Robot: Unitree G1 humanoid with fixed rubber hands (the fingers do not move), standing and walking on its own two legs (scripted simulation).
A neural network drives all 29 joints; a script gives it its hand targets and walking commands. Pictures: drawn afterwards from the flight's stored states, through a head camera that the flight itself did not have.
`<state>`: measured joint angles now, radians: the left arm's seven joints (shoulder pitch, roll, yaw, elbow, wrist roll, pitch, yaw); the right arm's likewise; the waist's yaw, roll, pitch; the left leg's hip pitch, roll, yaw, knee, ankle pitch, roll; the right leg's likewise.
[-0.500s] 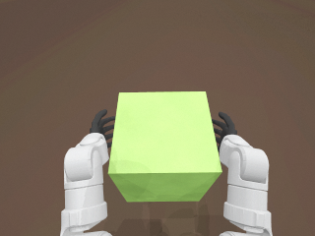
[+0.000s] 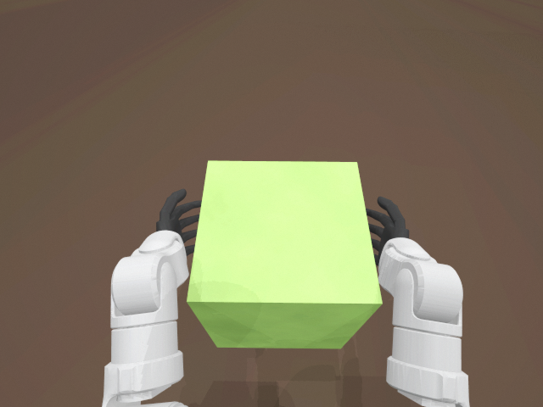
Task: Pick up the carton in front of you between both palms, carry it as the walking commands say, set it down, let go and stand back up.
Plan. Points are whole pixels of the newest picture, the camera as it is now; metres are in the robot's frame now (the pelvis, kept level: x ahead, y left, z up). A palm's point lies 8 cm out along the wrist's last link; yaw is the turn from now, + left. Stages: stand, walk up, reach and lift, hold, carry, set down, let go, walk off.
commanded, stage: carry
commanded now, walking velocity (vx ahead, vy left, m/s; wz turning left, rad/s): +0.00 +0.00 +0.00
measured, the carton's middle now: (280, 263) +0.34 +0.00 +0.03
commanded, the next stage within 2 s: none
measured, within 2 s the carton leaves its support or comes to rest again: neither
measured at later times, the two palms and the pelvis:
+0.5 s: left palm (156, 272) +0.27 +0.16 +0.12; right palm (398, 277) +0.27 -0.14 +0.11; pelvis -0.04 +0.00 -0.01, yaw +0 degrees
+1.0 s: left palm (203, 170) +0.45 +0.13 +0.12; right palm (395, 180) +0.44 -0.18 +0.12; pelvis +0.11 -0.01 -0.01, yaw +3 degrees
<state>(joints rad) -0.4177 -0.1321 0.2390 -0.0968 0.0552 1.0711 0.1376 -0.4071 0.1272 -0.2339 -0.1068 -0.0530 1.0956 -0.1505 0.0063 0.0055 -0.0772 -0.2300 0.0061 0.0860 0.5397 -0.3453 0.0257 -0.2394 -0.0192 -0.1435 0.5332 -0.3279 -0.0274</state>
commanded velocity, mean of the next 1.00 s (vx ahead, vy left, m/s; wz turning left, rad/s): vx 0.33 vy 0.00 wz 0.00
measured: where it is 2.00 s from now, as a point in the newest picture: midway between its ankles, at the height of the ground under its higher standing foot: (295, 280)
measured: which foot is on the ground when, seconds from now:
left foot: down 0.00-1.00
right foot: down 0.00-0.72, up 0.74-1.00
